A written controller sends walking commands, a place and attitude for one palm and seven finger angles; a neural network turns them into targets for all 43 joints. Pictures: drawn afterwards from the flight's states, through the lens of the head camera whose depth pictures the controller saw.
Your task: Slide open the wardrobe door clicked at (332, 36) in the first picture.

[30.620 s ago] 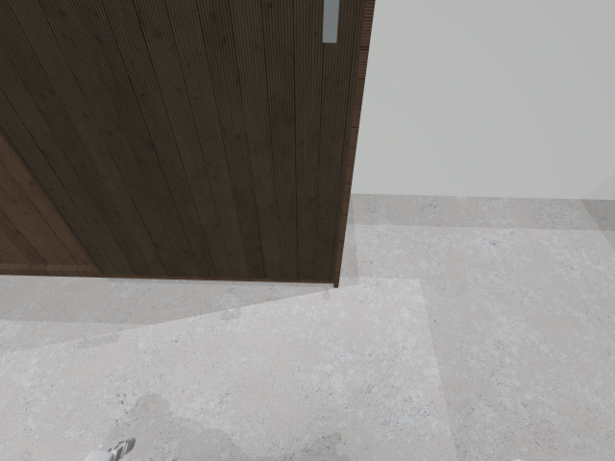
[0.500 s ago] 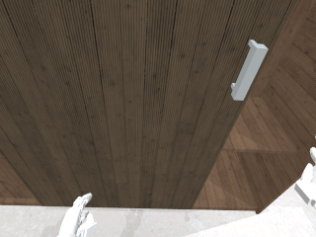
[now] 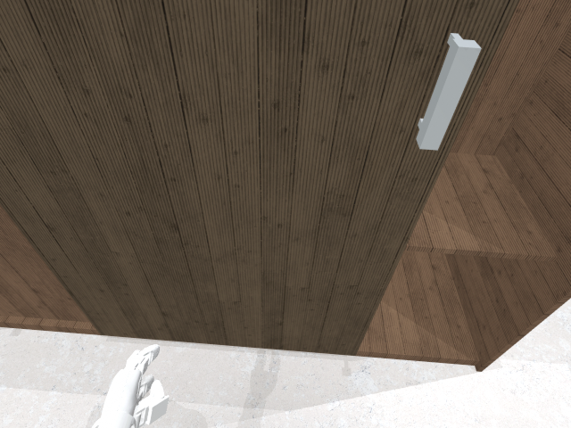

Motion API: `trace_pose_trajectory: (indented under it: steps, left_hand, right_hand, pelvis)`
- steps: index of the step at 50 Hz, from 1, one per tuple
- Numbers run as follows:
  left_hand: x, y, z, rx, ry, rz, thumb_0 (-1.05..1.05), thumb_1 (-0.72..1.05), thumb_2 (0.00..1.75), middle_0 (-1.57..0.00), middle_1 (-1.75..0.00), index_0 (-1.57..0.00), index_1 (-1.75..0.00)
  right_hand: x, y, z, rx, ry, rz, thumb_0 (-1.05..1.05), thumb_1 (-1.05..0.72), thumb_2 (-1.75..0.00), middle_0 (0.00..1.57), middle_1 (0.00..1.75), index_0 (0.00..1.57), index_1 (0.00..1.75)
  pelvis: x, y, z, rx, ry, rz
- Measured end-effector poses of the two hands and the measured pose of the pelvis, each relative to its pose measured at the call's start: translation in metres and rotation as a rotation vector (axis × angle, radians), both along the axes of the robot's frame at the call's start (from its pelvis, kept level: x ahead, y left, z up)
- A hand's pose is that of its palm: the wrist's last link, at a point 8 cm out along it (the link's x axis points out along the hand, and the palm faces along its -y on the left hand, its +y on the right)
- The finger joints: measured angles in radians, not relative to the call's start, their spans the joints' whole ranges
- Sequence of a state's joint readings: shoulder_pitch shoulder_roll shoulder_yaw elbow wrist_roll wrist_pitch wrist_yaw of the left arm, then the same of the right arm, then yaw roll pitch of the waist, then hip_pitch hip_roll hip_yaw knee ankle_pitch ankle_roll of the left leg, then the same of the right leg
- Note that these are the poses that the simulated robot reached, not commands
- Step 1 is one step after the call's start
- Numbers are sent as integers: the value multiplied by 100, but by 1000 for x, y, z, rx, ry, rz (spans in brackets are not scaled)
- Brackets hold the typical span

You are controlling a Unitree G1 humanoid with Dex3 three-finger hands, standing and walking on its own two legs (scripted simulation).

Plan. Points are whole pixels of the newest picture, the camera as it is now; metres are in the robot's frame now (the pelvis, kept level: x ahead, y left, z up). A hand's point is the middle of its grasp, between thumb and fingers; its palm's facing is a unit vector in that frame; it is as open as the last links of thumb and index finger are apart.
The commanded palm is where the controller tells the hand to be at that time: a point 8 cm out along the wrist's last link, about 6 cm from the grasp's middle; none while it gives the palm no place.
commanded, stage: step back with the hand held close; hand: right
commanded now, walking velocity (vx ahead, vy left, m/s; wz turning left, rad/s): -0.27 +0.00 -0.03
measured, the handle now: (440, 92) +0.50 -0.19 +0.26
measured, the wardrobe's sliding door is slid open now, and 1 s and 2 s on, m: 0.44 0.44 0.44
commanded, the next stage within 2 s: stop stepping back and stand still in 0.60 s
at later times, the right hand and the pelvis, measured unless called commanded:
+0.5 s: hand out of the picture +0.10 -0.29 +0.17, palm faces +0.56 +0.69 -0.46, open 7.4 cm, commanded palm +0.04 -0.31 +0.18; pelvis -0.07 +0.00 -0.01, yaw -5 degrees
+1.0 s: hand out of the picture +0.03 -0.28 +0.16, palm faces +0.51 +0.78 -0.37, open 7.4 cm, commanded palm -0.04 -0.32 +0.18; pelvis -0.17 -0.01 -0.01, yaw -2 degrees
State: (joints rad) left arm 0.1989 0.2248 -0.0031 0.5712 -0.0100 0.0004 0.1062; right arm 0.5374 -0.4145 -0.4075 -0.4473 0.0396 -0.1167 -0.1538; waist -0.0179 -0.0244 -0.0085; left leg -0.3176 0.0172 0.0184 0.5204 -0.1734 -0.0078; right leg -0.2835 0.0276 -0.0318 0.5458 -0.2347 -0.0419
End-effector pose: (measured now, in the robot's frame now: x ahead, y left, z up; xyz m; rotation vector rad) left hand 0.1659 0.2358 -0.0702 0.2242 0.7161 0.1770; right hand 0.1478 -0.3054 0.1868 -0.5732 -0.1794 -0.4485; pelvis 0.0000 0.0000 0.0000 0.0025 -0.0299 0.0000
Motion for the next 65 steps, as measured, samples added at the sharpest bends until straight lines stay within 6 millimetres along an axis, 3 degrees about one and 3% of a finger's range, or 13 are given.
trace_pose_trajectory:
  steps: [11,19,26,34,39,44,48,56,65]
  left_hand:
    - [-38,-11,-7,10,9,-45,1,90,89,-20,-30,-21,-30]
    - [-71,-10,-11,32,12,-30,1,90,89,-20,-30,-21,-30]
    - [-79,-9,-19,24,39,-81,1,90,89,-20,-30,-21,-30]
    - [-93,-25,-6,75,8,-108,1,90,89,-20,-30,-20,-30]
    - [-109,-43,5,29,-36,-117,1,90,89,-20,-30,-20,-30]
    - [-129,-51,7,-24,-60,-144,1,90,89,-20,-30,-21,-30]
    - [-149,-44,-6,-21,-23,-150,1,90,89,-20,-30,-21,-30]
    - [-195,-15,-7,27,19,4,1,90,89,-20,-30,-21,-30]
    - [-220,-9,-8,38,62,-2,1,90,89,-20,-30,-20,-30]
  right_hand:
    - [-31,0,-17,65,-64,-14,1,-89,-90,21,30,21,30]
    - [-59,-7,-1,-63,-117,13,1,-89,-90,21,30,21,30]
    - [-95,-12,-3,-35,-123,-69,1,-89,-90,21,30,21,30]
    - [-117,-20,-20,21,-107,-7,1,-89,-90,21,30,21,30]
    - [-145,-31,-7,-16,-88,-32,1,-89,-90,21,30,21,30]
    - [-170,-24,3,-3,-112,-64,1,-89,-90,21,30,21,30]
    - [-169,-13,-6,59,-107,-38,1,-89,-90,21,30,21,30]
    - [-160,-19,-28,123,-49,23,1,-89,-90,21,30,21,30]
    - [-184,-16,-1,22,-76,22,2,-89,-90,21,30,21,30]
  pelvis:
    - [-38,-6,-7,19,13,-14]
    - [-59,-5,-13,30,-8,-59]
    - [-78,-2,-12,27,10,-78]
    - [-116,-15,-15,25,25,-99]
    - [-135,-15,-6,55,45,-87]
    - [-150,-8,-3,27,85,-55]
    - [-168,-8,-5,31,65,-32]
    - [-171,-16,-8,21,14,-33]
    - [-187,-12,-3,27,34,-46]
